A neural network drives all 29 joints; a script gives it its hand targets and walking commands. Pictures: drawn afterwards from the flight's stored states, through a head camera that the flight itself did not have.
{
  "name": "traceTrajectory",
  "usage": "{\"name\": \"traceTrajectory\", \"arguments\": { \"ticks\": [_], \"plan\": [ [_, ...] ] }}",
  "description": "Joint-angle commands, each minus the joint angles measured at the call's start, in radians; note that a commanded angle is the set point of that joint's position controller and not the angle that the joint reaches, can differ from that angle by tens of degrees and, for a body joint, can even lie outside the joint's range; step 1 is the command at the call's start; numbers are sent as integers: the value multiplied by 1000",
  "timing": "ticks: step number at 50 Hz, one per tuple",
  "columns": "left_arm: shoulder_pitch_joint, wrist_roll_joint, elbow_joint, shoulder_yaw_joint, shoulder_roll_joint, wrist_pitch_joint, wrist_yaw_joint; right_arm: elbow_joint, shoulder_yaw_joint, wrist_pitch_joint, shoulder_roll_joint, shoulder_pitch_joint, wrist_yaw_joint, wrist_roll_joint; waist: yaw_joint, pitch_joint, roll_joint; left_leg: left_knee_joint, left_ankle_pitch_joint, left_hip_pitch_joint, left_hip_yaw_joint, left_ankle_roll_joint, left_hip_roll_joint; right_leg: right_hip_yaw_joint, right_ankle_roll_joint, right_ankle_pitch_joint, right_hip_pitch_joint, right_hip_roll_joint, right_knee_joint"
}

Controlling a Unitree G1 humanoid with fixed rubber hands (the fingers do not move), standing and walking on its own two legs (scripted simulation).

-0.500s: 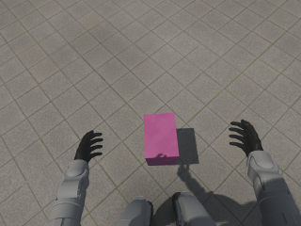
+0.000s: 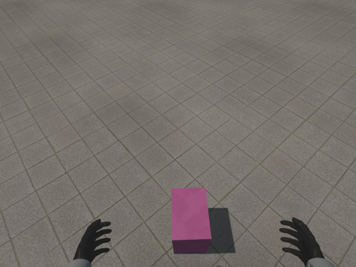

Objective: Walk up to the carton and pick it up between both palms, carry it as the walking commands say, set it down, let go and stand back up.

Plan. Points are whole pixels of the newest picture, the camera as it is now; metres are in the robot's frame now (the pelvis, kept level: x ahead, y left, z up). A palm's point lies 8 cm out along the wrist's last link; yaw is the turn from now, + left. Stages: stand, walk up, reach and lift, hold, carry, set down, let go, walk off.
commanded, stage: let go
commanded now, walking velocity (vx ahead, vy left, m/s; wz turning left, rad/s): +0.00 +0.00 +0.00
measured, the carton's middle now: (189, 221) +0.43 -0.01 -0.64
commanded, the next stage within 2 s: stand in 0.24 s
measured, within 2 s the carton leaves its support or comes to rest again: neither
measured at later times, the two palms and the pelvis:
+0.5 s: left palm out of the picture +0.14 +0.24 -0.09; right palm (319, 258) +0.17 -0.26 -0.05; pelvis -0.01 -0.01 +0.00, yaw +0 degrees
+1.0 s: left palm out of the picture +0.13 +0.24 -0.09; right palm (319, 259) +0.17 -0.27 -0.06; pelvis +0.00 -0.01 +0.00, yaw +0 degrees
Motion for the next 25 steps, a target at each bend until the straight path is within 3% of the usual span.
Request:
{"name": "traceTrajectory", "arguments": {
  "ticks": [1, 7, 11, 12, 13, 14, 16, 18, 22, 25],
  "plan": [
    [16, 10, -111, -103, 139, 27, -23, -162, 83, 20, -66, 34, 34, -59, 2, -90, 13, -150, 219, -73, 32, -28, 59, -55, 19, 205, 250, -27, -37],
    [-58, 9, -124, -107, 118, 98, -9, -151, 82, 47, -84, -21, 29, -72, -7, 2, 37, -195, -15, -199, 32, -12, 84, -74, 34, 80, 293, -26, -9],
    [-69, 8, -154, -102, 105, 154, 19, -137, 86, 53, -106, -23, 15, -76, -3, 17, 51, -208, -77, -254, 33, -10, 92, -76, 38, 49, 312, -24, 10],
    [10, 34, -3, -14, 197, 49, 44, -29, 11, -4, -196, -70, -31, -109, 74, -193, -47, -94, 33, -203, -33, -25, 70, 24, 15, 71, 188, -81, -7],
    [10, 46, 32, -9, 246, 12, 55, -24, 9, -23, -189, -39, -44, -116, 39, -187, -101, -49, 26, -164, -28, -30, 57, 80, -2, -52, 141, -113, -68],
    [-21, 53, 41, 0, 263, -9, 58, -10, 5, -36, -183, -15, -46, -124, 17, -170, -117, -17, 19, -132, -32, -28, 48, 125, -23, -146, 76, -141, -111],
    [-87, 58, 51, -2, 262, -38, 57, 22, 6, -56, -183, 31, -49, -134, -20, -141, -95, -24, -3, -75, -45, -10, 45, 152, -29, -259, -27, -145, -150],
    [-112, 59, 61, 5, 264, -57, 57, 32, -5, -72, -208, 46, -50, -141, -27, -107, -61, -57, -9, -62, -70, 3, 60, 127, -14, -241, -68, -118, -131],
    [-59, 51, 105, 3, 245, -77, 59, 34, -19, -90, -237, 2, -59, -134, 5, -133, 25, -104, 107, -103, -123, 20, 115, 71, -2, 0, 28, -80, -30],
    [-43, 48, 128, 5, 253, -87, 64, 41, -19, -95, -225, -7, -68, -122, 9, -180, 23, -74, 236, -73, -99, 10, 113, 76, -12, 173, 81, -99, -11]
  ]
}}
